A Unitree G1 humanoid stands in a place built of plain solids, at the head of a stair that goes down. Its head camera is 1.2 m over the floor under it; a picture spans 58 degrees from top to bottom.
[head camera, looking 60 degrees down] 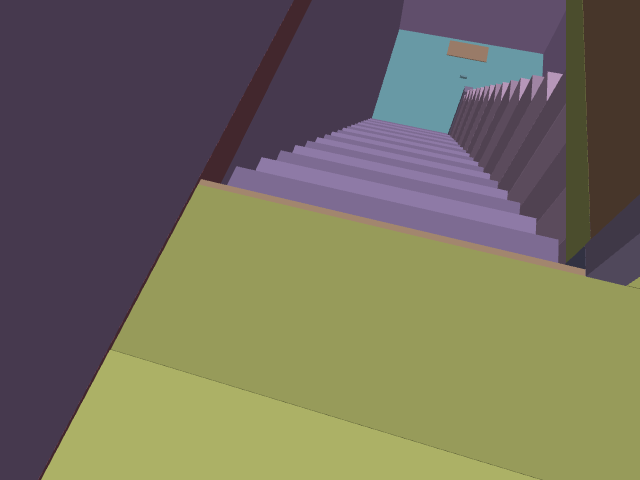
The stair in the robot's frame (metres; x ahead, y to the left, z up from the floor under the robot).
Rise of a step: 0.21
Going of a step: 0.24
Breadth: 1.30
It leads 16 degrees to the right of straight ahead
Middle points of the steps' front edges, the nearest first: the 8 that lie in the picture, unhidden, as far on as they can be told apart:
0.76 -0.21 0.00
1.00 -0.27 -0.21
1.23 -0.34 -0.42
1.46 -0.41 -0.63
1.69 -0.47 -0.84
1.92 -0.54 -1.05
2.15 -0.60 -1.26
2.38 -0.67 -1.47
